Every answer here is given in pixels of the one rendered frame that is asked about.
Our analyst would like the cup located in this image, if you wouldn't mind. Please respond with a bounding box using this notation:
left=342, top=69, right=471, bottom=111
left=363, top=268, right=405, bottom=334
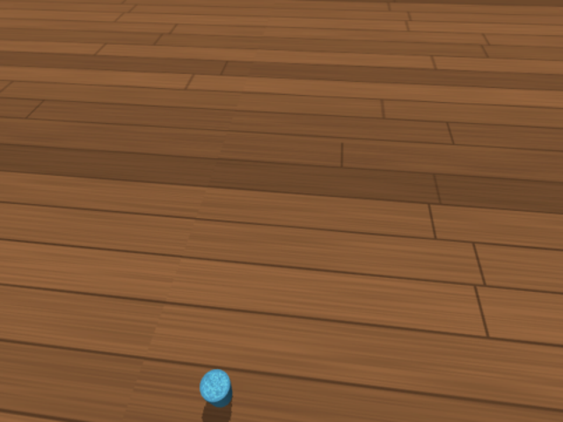
left=200, top=369, right=232, bottom=407

